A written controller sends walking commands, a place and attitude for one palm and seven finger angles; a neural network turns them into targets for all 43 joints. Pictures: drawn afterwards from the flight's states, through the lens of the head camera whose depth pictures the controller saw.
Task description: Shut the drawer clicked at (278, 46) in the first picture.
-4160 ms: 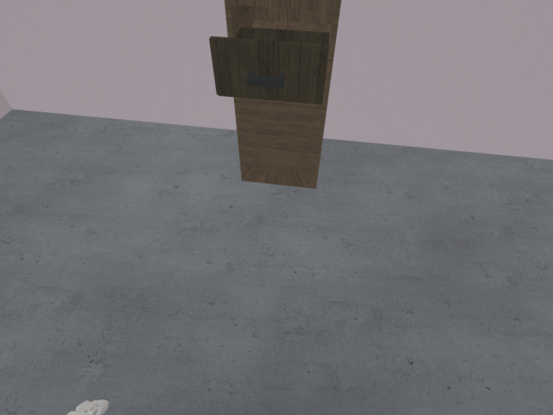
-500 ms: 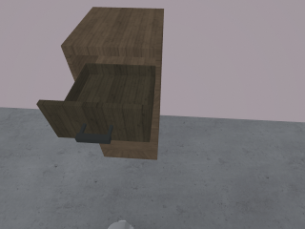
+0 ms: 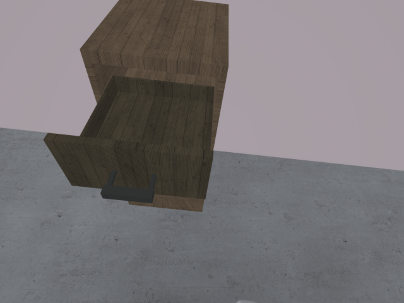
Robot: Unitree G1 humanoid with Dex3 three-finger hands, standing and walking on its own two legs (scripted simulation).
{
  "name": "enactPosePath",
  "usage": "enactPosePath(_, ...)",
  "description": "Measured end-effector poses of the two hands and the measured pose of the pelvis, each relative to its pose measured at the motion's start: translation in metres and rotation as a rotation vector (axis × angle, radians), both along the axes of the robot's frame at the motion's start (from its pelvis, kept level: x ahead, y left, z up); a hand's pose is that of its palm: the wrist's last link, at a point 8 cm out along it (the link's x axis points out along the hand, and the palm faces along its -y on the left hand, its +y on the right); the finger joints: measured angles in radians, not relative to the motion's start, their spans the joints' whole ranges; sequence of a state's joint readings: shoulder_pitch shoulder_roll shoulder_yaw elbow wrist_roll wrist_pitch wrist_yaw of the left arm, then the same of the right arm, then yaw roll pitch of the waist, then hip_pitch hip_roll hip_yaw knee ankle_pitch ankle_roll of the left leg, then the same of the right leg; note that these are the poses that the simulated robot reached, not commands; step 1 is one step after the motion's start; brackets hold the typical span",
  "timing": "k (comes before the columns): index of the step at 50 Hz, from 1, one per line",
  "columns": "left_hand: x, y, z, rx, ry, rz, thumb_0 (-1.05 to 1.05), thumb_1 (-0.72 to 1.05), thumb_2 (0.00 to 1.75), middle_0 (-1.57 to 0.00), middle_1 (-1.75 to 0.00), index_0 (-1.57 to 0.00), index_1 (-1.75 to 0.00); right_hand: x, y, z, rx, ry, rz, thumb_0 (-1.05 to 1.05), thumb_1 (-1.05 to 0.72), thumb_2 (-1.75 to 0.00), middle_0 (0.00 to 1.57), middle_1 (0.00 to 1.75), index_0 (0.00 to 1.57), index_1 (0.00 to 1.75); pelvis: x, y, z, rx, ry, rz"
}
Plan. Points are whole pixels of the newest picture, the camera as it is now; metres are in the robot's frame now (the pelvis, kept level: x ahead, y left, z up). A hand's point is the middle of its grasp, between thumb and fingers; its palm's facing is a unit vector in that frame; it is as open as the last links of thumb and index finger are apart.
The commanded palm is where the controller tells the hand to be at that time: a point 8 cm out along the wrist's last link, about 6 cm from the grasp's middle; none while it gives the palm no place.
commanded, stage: come to a stop and stand still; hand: left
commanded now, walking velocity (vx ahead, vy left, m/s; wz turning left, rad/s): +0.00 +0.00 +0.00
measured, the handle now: (130, 185) +0.35 +0.19 -0.02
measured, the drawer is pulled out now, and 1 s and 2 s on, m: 0.29 0.29 0.29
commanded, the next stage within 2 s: look again from close up in 0.54 s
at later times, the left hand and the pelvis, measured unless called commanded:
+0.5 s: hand out of the picture +0.02 +0.14 -0.18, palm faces -0.01 -0.97 -0.23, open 7.3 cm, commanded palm none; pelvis -0.04 -0.04 -0.02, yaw +0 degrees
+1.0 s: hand out of the picture -0.06 +0.12 -0.19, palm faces +0.06 -0.99 -0.15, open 7.4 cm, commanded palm none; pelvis -0.03 -0.04 -0.01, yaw +1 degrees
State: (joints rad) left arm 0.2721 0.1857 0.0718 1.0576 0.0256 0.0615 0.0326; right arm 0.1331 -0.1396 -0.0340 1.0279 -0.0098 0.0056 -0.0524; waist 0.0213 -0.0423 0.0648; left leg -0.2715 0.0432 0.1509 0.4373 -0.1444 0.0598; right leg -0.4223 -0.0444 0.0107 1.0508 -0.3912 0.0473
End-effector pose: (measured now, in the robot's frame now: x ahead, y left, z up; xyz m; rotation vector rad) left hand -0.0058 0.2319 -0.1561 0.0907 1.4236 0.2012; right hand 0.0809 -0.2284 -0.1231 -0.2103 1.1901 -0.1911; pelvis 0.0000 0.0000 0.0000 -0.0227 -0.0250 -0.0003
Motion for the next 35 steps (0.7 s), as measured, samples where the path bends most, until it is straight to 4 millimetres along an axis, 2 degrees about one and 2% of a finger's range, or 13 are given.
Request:
enactPosePath(3, 0.015, -0.002, 0.004, 0.029, -0.060, -0.036, 0.00, 0.91, 0.89, -0.19, -0.29, -0.20, -0.30, -0.025, -0.016, -0.007, 0.009, 0.034, -0.014, -0.01, -0.92, -0.90, 0.20, 0.30, 0.20, 0.29, -0.007, -0.009, -0.003, -0.006, 0.005, 0.002)
enactPosePath(6, 0.025, -0.005, -0.004, 0.066, -0.125, -0.108, 0.00, 0.91, 0.89, -0.19, -0.29, -0.20, -0.30, -0.046, -0.036, -0.022, 0.020, 0.036, -0.038, -0.01, -0.91, -0.90, 0.20, 0.30, 0.20, 0.29, -0.015, -0.021, -0.018, 0.037, 0.011, -0.017)
enactPosePath(9, 0.032, -0.013, -0.003, 0.072, -0.141, -0.154, 0.00, 0.91, 0.89, -0.19, -0.29, -0.20, -0.30, -0.072, -0.048, -0.033, 0.031, 0.045, -0.071, 0.00, -0.91, -0.90, 0.20, 0.30, 0.20, 0.29, -0.023, -0.026, -0.024, 0.023, -0.028, 0.005)
enactPosePath(15, 0.048, -0.031, 0.010, 0.075, -0.241, -0.151, 0.00, 0.91, 0.89, -0.19, -0.29, -0.20, -0.30, -0.128, -0.052, -0.044, 0.066, 0.139, -0.095, 0.00, -0.91, -0.90, 0.20, 0.30, 0.20, 0.29, -0.028, -0.036, -0.024, 0.024, -0.034, 0.025)
enactPosePath(19, 0.042, -0.042, 0.016, 0.070, -0.262, -0.139, 0.00, 0.91, 0.89, -0.20, -0.29, -0.20, -0.30, -0.152, -0.047, -0.046, 0.099, 0.203, -0.094, 0.01, -0.91, -0.90, 0.20, 0.30, 0.20, 0.29, -0.033, -0.042, -0.020, 0.033, -0.027, 0.021)
enactPosePath(24, 0.026, -0.047, 0.007, 0.056, -0.205, -0.134, 0.00, 0.92, 0.89, -0.20, -0.29, -0.20, -0.30, -0.167, -0.038, -0.047, 0.118, 0.217, -0.114, 0.01, -0.91, -0.90, 0.20, 0.30, 0.20, 0.29, -0.038, -0.045, -0.022, 0.028, -0.029, 0.004)
enactPosePath(28, 0.013, -0.049, 0.003, 0.038, -0.165, -0.122, 0.00, 0.91, 0.89, -0.20, -0.29, -0.20, -0.30, -0.171, -0.032, -0.046, 0.125, 0.226, -0.116, 0.01, -0.91, -0.90, 0.20, 0.30, 0.20, 0.29, -0.039, -0.045, -0.021, 0.017, -0.025, 0.001)
enactPosePath(31, 0.000, -0.052, 0.004, 0.029, -0.151, -0.097, 0.00, 0.91, 0.89, -0.20, -0.29, -0.20, -0.30, -0.164, -0.030, -0.043, 0.129, 0.230, -0.097, 0.01, -0.91, -0.90, 0.20, 0.30, 0.20, 0.29, -0.040, -0.047, -0.018, 0.014, -0.020, 0.007)
enactPosePath(35, -0.023, -0.059, 0.002, 0.010, -0.111, -0.067, 0.00, 0.91, 0.89, -0.20, -0.29, -0.20, -0.30, -0.143, -0.031, -0.040, 0.125, 0.196, -0.065, 0.01, -0.91, -0.90, 0.20, 0.30, 0.20, 0.29, -0.040, -0.048, -0.016, 0.017, -0.019, 0.011)
